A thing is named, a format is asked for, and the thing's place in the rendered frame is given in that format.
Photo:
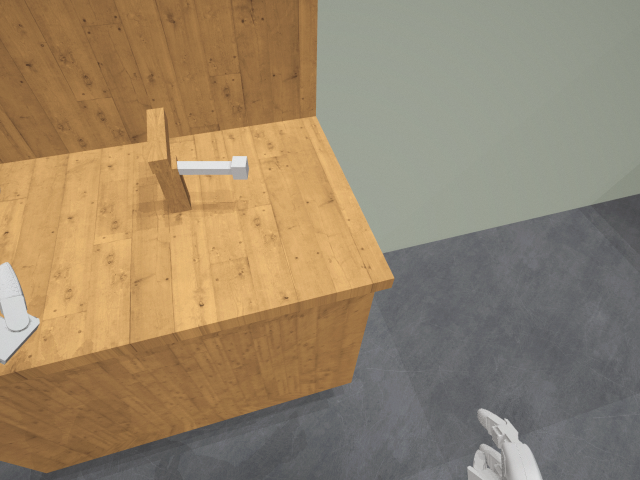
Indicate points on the counter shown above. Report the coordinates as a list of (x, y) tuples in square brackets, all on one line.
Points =
[(170, 302)]

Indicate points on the tap lever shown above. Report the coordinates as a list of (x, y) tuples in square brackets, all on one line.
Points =
[(238, 167)]

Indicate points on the right robot hand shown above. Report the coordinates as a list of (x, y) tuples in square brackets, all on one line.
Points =
[(516, 461)]

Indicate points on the left robot hand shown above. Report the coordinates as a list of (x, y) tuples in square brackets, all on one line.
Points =
[(17, 325)]

